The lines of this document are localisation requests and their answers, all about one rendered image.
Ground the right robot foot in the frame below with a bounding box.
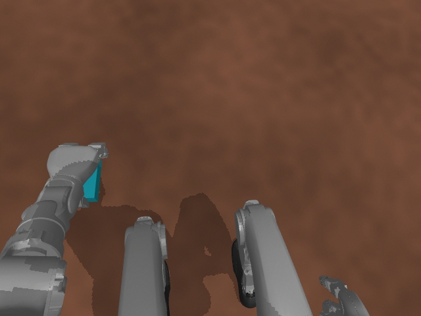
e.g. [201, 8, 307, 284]
[232, 240, 256, 308]

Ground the right robot hand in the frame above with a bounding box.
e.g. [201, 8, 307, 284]
[319, 276, 370, 316]

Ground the left robot hand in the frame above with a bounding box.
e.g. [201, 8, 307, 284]
[47, 143, 109, 208]

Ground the left robot arm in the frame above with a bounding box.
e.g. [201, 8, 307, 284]
[0, 175, 84, 316]

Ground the small box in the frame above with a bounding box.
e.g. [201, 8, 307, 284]
[83, 159, 102, 202]

